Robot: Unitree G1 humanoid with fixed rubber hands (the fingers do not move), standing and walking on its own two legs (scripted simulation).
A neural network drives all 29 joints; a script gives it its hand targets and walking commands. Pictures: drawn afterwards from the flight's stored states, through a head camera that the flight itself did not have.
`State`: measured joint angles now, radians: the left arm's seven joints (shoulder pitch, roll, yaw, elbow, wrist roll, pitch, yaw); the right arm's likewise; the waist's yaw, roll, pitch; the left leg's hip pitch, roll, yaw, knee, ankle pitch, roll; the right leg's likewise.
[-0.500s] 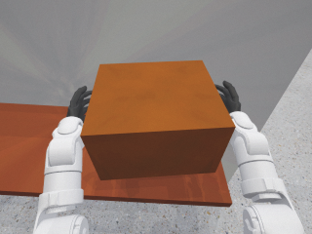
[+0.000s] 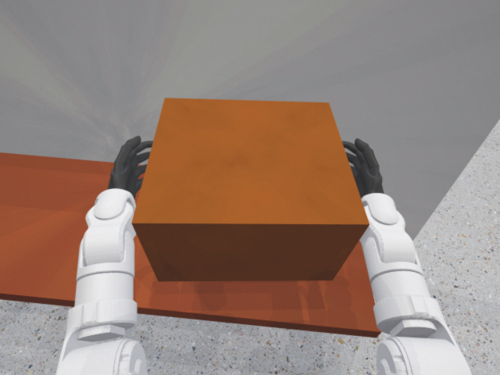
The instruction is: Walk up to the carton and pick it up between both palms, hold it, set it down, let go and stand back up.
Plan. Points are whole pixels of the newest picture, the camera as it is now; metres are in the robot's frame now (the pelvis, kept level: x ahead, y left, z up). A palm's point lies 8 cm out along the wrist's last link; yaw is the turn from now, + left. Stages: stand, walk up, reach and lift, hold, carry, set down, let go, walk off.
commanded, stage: set down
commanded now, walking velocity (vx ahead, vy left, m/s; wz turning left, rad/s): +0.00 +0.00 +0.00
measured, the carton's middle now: (247, 187) +0.39 +0.01 +0.12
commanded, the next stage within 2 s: none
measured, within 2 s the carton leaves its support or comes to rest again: neither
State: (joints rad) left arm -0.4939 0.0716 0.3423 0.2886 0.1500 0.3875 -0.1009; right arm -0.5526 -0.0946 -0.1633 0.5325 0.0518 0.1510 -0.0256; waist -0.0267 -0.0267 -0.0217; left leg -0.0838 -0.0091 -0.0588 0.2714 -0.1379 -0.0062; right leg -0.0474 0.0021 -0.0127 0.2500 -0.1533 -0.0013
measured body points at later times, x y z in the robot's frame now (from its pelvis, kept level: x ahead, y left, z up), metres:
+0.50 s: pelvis +0.02 +0.00 +0.00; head +0.01 +0.02 +0.45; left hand +0.40 +0.20 +0.11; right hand +0.40 -0.18 +0.12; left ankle +0.01 +0.12 -0.75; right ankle -0.01 -0.12 -0.75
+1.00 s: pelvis +0.02 +0.00 +0.00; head +0.04 +0.01 +0.45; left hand +0.42 +0.20 +0.08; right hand +0.42 -0.18 +0.09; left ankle +0.01 +0.12 -0.75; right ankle -0.01 -0.12 -0.75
